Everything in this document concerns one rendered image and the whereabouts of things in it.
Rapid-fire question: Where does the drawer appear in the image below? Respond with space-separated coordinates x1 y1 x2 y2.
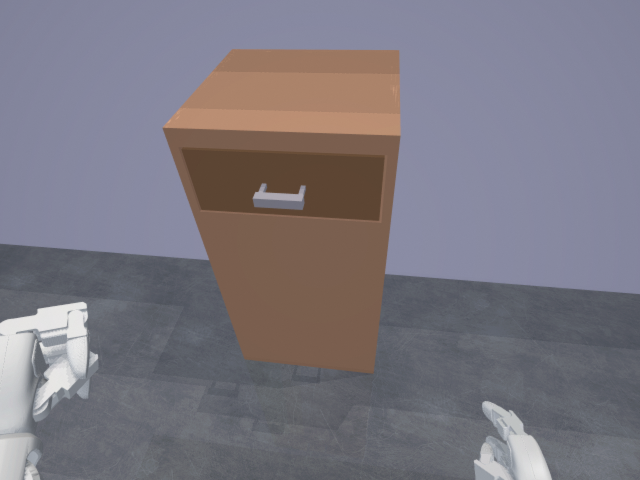
181 147 385 221

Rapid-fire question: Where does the robot left forearm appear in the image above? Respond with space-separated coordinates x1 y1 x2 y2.
0 433 44 480

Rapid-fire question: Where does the robot left hand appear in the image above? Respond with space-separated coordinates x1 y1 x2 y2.
0 302 99 435

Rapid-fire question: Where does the robot right hand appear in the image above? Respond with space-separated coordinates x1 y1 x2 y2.
474 401 552 480

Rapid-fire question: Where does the handle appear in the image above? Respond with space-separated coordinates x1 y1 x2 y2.
253 183 306 210

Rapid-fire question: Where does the cabinet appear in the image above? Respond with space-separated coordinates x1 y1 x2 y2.
163 49 401 374

